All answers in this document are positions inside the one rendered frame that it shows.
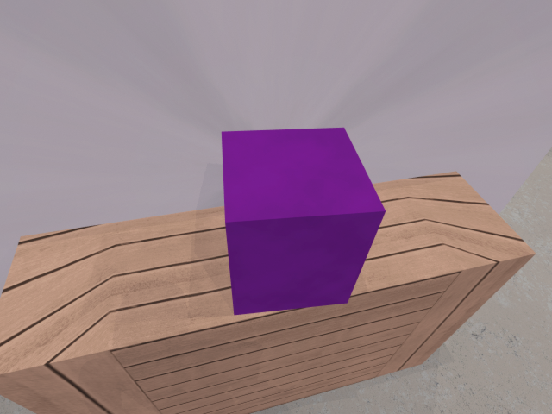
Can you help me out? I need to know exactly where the pedestal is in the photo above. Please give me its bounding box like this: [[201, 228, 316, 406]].
[[0, 172, 536, 414]]

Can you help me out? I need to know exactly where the carton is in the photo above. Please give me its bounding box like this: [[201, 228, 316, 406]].
[[222, 128, 386, 315]]

